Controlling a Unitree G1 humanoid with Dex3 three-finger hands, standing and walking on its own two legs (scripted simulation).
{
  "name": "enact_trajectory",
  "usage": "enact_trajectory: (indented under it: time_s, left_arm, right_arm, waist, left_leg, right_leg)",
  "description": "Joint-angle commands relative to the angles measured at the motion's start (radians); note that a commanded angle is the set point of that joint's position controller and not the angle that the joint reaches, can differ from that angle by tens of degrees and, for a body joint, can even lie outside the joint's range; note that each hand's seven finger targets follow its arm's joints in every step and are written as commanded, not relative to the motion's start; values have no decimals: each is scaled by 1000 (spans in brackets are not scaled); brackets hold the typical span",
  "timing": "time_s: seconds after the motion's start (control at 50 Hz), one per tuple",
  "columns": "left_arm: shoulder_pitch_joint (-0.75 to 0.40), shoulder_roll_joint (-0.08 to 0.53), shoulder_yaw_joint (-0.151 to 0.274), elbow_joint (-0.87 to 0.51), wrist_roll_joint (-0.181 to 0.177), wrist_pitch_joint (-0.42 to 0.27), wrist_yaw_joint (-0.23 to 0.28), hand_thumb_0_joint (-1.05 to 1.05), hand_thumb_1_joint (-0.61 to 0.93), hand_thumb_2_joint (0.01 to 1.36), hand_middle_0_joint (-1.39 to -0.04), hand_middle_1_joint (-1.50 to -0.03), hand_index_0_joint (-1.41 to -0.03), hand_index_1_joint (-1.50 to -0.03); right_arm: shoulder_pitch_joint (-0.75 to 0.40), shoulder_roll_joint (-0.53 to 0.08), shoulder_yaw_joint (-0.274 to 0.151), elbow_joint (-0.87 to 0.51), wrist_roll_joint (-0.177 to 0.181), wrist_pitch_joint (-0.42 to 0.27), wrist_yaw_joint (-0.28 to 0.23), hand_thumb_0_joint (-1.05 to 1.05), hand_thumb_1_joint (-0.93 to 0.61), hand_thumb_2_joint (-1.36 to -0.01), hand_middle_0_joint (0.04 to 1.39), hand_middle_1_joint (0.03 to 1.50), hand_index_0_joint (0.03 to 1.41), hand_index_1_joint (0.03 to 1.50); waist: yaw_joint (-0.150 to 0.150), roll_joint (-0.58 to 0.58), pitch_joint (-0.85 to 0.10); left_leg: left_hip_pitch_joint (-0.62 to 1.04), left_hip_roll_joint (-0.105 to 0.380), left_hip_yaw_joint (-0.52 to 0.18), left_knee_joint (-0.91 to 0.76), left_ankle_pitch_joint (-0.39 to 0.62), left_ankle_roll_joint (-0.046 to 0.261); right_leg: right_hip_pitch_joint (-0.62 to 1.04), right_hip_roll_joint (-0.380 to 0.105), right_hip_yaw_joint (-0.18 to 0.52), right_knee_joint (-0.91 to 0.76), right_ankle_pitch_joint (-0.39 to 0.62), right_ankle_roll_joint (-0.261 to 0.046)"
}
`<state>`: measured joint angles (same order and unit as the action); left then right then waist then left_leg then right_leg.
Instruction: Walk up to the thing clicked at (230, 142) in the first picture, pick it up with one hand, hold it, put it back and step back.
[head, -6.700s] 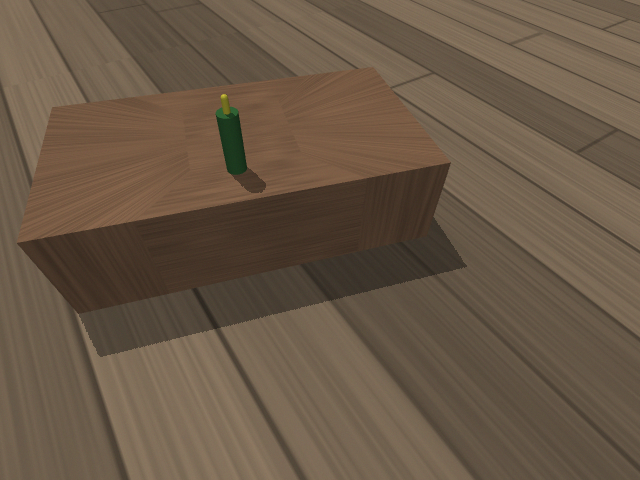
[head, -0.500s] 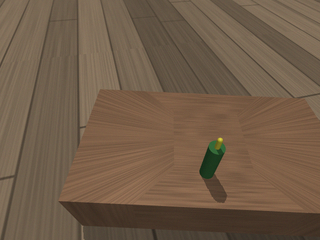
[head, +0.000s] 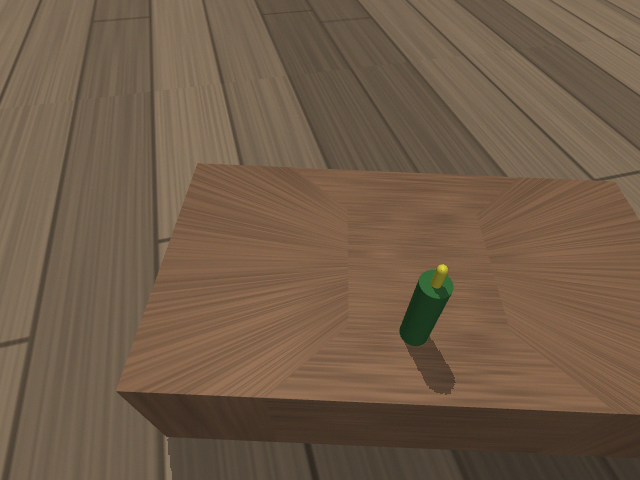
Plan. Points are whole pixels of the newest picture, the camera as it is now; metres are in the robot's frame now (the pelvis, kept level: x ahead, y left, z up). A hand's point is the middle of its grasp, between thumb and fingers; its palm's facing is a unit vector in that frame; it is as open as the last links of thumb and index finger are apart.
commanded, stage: go down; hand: right
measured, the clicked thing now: (426, 303) +0.51 -0.21 -0.25
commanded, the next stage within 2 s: none
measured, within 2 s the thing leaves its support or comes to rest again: neither
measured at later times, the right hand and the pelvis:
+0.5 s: hand out of the picture +0.15 -0.26 -0.15, palm faces +0.03 +0.94 -0.33, open 16.7 cm; pelvis +0.00 -0.02 -0.02, yaw +0 degrees
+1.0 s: hand out of the picture +0.15 -0.27 -0.14, palm faces +0.05 +0.94 -0.33, open 17.5 cm; pelvis +0.00 -0.03 -0.04, yaw -1 degrees
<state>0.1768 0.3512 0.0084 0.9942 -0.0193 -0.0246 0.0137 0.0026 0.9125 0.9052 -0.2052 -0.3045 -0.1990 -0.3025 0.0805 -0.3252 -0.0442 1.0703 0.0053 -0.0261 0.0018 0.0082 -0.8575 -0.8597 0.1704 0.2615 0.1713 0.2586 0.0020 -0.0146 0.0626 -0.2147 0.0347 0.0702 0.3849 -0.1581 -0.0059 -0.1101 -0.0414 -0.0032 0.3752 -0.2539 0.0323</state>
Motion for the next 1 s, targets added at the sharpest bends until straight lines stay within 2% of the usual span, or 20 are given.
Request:
enact_trajectory:
  time_s: [0.0, 0.04, 0.08, 0.12, 0.2, 0.34, 0.5, 0.52, 0.56, 0.58, 0.6, 0.64, 0.66, 0.72, 0.78, 0.84, 0.86, 0.88, 0.92, 0.98]
  left_arm:
    - [53, 116, 69, -191, -16, -33, 34, 0, 893, 910, -218, -312, -217, -312]
    - [96, 96, 85, -237, 1, -38, 36, 0, 904, 900, -215, -311, -218, -308]
    - [103, 97, 92, -258, 3, -45, 36, 0, 903, 892, -212, -311, -218, -305]
    - [72, 80, 78, -312, 2, -53, 35, 0, 908, 889, -215, -311, -219, -306]
    - [41, 72, 68, -381, -6, -63, 38, 0, 897, 889, -212, -306, -212, -306]
    - [37, 59, 54, -427, -6, -103, 46, 0, 906, 890, -206, -306, -207, -305]
    - [51, 45, 49, -417, 3, -151, 66, 0, 909, 898, -199, -302, -198, -302]
    - [49, 43, 48, -426, 2, -154, 68, 0, 908, 898, -198, -301, -197, -302]
    - [48, 45, 48, -418, 3, -160, 71, 0, 908, 896, -196, -301, -195, -301]
    - [48, 47, 49, -422, 1, -163, 73, 0, 913, 893, -197, -301, -197, -300]
    - [51, 49, 52, -423, 3, -166, 73, 0, 907, 897, -196, -300, -195, -302]
    - [43, 42, 46, -443, 1, -170, 76, 0, 906, 898, -196, -300, -194, -302]
    - [42, 42, 43, -441, 0, -170, 77, 0, 911, 894, -195, -300, -195, -300]
    - [34, 41, 44, -469, -1, -176, 77, 0, 910, 892, -195, -300, -195, -299]
    - [31, 41, 40, -485, -3, -178, 80, 0, 907, 892, -196, -299, -196, -299]
    - [11, 35, 33, -513, -5, -189, 91, 0, 907, 891, -195, -300, -196, -299]
    - [28, 36, 35, -494, -5, -191, 93, 0, 911, 891, -194, -300, -195, -299]
    - [25, 36, 36, -519, -4, -195, 96, 0, 907, 893, -194, -299, -193, -299]
    - [28, 35, 33, -507, -4, -200, 104, 0, 914, 890, -192, -300, -194, -298]
    - [37, 29, 32, -525, -2, -211, 112, 0, 908, 895, -191, -299, -191, -299]
  right_arm:
    - [-179, -260, -148, 7, -33, -4, -4, 0, -420, -420, 72, 37, 58, 37]
    - [-169, -278, -190, -88, -69, -1, 10, 0, -260, -260, 84, 29, 66, 29]
    - [-74, -251, -193, -104, -85, 40, 18, 0, -112, -119, 92, 24, 70, 24]
    - [-86, -226, -183, -138, -93, 89, 19, 0, -7, -86, 95, 22, 74, 22]
    - [-80, -176, -155, -240, -81, 188, 19, 0, 232, -66, 71, 36, 61, 36]
    - [-85, -179, -149, -461, -64, 273, 20, 0, 494, -44, 44, 51, 44, 51]
    - [-1, -170, -140, -646, -63, 319, 2, 0, 575, -23, 43, 51, 43, 51]
    - [-8, -189, -156, -691, -56, 324, -2, 0, 574, -19, 46, 50, 44, 50]
    - [65, -152, -126, -687, -51, 351, 0, 0, 586, -17, 46, 51, 44, 51]
    - [42, -174, -144, -729, -48, 358, -1, 0, 585, -14, 48, 50, 46, 50]
    - [87, -149, -123, -707, -49, 371, 2, 0, 588, -13, 48, 49, 46, 49]
    - [92, -185, -147, -778, -47, 385, -1, 0, 572, -13, 51, 48, 47, 48]
    - [110, -159, -119, -778, -43, 399, 4, 0, 569, -11, 52, 48, 48, 48]
    - [137, -158, -123, -824, -37, 427, 6, 0, 572, -15, 50, 49, 48, 49]
    - [154, -175, -135, -871, -33, 448, 8, 0, 544, -20, 53, 49, 49, 49]
    - [172, -180, -145, -902, -26, 468, 8, 0, 558, -29, 44, 52, 44, 52]
    - [214, -153, -129, -868, -28, 482, 12, 0, 555, -29, 44, 52, 44, 52]
    - [155, -216, -169, -981, -29, 472, 9, 0, 556, -33, 42, 53, 44, 53]
    - [213, -188, -154, -945, -27, 483, 10, 0, 544, -27, 46, 50, 46, 50]
    - [225, -199, -165, -1013, -26, 486, 13, 0, 550, -23, 49, 49, 49, 49]
  waist:
    - [27, 93, -125]
    - [4, 35, -286]
    - [-27, -18, -270]
    - [-24, -33, -264]
    - [-11, -13, -217]
    - [17, -4, -202]
    - [27, -45, -280]
    - [24, -45, -295]
    - [27, -66, -274]
    - [26, -80, -276]
    - [30, -65, -284]
    - [19, -60, -316]
    - [25, -62, -274]
    - [24, -61, -295]
    - [19, -50, -291]
    - [20, -29, -269]
    - [25, -28, -267]
    - [18, -53, -304]
    - [21, -40, -284]
    - [24, -59, -321]
  left_leg:
    - [21, -10, -24, 13, 57, -7]
    - [88, -8, -26, 47, 116, 1]
    - [92, -11, -20, 54, 145, 13]
    - [85, -22, -6, 59, 144, 20]
    - [31, -35, 6, 64, 75, 24]
    - [-55, -40, 9, 105, 9, 19]
    - [-93, -32, 8, 198, 81, 14]
    - [-90, -33, 11, 204, 80, 14]
    - [-121, -37, 18, 225, 71, 17]
    - [-131, -39, 20, 234, 68, 17]
    - [-129, -38, 23, 244, 76, 16]
    - [-120, -35, 22, 260, 111, 15]
    - [-145, -37, 25, 264, 90, 15]
    - [-154, -39, 30, 289, 98, 14]
    - [-172, -36, 28, 305, 77, 14]
    - [-193, -31, 26, 302, 24, 9]
    - [-212, -31, 24, 308, -6, 10]
    - [-200, -28, 23, 312, 14, 11]
    - [-226, -31, 26, 328, 0, 10]
    - [-230, -29, 27, 350, 21, 12]
  right_leg:
    - [-208, 53, -42, 49, 90, -56]
    - [-187, 59, -46, 72, 155, -43]
    - [-199, 61, -48, 74, 203, -29]
    - [-199, 53, -39, 73, 223, -21]
    - [-234, 37, -27, 75, 162, -24]
    - [-257, 32, -13, 115, 83, -36]
    - [-263, 31, 0, 217, 183, -27]
    - [-265, 29, 3, 224, 189, -25]
    - [-283, 22, 14, 238, 223, -16]
    - [-285, 19, 21, 245, 235, -12]
    - [-291, 18, 25, 259, 252, -11]
    - [-289, 22, 22, 284, 292, -11]
    - [-312, 20, 25, 286, 273, -11]
    - [-329, 18, 35, 313, 299, -7]
    - [-352, 21, 37, 331, 256, -11]
    - [-402, 31, 31, 342, 132, -26]
    - [-414, 32, 32, 347, 94, -26]
    - [-409, 34, 33, 351, 113, -26]
    - [-424, 30, 38, 363, 108, -25]
    - [-423, 29, 44, 387, 152, -22]
